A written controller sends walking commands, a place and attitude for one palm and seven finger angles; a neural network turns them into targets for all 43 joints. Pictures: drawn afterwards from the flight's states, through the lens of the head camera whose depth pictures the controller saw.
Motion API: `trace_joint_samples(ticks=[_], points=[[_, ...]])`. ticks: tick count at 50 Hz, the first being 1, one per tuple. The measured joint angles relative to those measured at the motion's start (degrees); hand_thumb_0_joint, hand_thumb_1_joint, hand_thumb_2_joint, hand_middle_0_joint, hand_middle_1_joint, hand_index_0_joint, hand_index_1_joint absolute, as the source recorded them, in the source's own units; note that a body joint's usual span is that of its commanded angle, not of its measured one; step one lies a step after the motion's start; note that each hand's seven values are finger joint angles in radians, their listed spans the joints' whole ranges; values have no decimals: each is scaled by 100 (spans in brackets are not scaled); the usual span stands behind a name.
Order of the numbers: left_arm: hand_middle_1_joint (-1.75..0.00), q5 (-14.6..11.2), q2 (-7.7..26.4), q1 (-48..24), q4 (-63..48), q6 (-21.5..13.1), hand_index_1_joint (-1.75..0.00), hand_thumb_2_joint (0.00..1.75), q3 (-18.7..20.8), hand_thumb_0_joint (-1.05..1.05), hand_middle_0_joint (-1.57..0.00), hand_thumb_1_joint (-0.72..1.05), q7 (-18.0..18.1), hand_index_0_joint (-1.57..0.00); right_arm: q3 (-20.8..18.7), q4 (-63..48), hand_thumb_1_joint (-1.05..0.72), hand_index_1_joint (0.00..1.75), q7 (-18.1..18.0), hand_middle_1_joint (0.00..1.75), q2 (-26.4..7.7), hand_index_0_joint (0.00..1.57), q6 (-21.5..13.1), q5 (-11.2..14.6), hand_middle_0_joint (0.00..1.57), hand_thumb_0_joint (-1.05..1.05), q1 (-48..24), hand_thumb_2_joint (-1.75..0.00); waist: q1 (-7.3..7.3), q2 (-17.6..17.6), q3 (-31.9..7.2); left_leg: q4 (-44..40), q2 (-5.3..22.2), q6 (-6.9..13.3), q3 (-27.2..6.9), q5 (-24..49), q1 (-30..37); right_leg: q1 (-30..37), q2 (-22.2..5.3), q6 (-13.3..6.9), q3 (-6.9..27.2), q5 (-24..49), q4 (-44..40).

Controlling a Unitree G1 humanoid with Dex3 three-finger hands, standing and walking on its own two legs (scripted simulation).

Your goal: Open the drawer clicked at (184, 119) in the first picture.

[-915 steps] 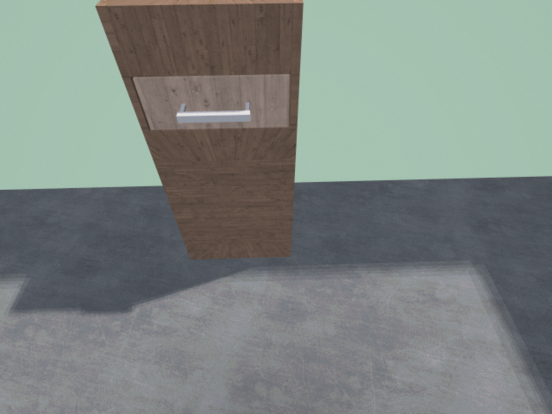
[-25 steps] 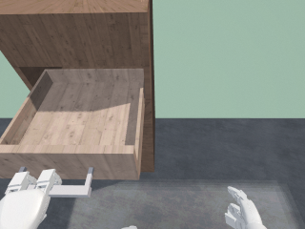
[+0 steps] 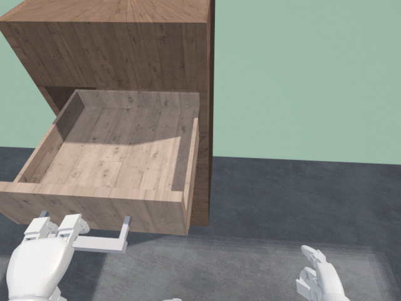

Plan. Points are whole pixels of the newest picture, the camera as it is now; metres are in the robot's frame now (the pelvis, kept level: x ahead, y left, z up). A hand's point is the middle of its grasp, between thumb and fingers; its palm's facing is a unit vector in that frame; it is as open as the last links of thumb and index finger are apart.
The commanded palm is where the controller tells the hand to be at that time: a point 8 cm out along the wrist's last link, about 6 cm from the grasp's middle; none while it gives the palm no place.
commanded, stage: lift the hand off the handle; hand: left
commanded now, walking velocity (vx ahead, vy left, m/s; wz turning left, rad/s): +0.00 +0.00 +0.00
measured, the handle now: (80, 231) +0.22 +0.26 +0.03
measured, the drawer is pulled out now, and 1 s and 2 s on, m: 0.30 0.30 0.30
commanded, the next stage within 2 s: draw the hand back to the body in 1.60 s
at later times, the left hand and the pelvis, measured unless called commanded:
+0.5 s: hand (61, 255) +0.18 +0.28 +0.02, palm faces +0.02 -0.04 -1.00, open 13.4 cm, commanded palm +0.16 +0.28 +0.09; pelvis +0.00 +0.01 +0.00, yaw +0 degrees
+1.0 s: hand (40, 239) +0.18 +0.28 +0.11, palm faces +0.09 -0.04 -0.99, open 13.7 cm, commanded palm +0.15 +0.27 +0.16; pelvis +0.01 +0.01 +0.03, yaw +1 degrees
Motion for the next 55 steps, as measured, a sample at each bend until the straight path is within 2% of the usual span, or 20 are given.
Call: trace_joint_samples(ticks=[11, 18, 33, 55], points=[[-121, 82, -167, -166, 79, 63, -120, 30, -102, 0, -31, -48, 164, -32, -60, 64, -91, 30, 35, 30, 16, 20, 28, -36, 20, 1, -31, -90, 27, 35, -60, 145, -27, 25, -7, -72, -194, -180, -26, 24, -6, -72, 131], [-121, 79, -92, -232, 89, 181, -121, 30, -142, 0, -32, -49, 108, -34, -19, 68, -91, 30, -5, 30, 61, 20, 93, -7, 20, 1, -9, -90, 4, 38, -54, 131, -25, 36, -13, -82, -140, -111, -23, 36, -9, -68, 88], [-121, -218, 99, -87, -672, 445, -124, 30, -214, 0, -32, -49, -336, -40, 62, 21, -91, 30, -29, 30, 30, 20, 69, 81, 20, 1, 21, -90, 50, 157, 36, -344, -65, 78, -5, 85, 504, 557, -57, 90, 7, 116, -426], [-121, -607, 352, -286, -1706, 930, -121, 30, -241, 0, -32, -49, -1412, -33, 266, -69, -91, 30, -14, 30, -76, 20, 209, 173, 20, 1, -71, -90, 240, 323, 333, -1490, -85, 61, -25, 595, 1735, 1794, -66, 91, -2, 615, -1571]])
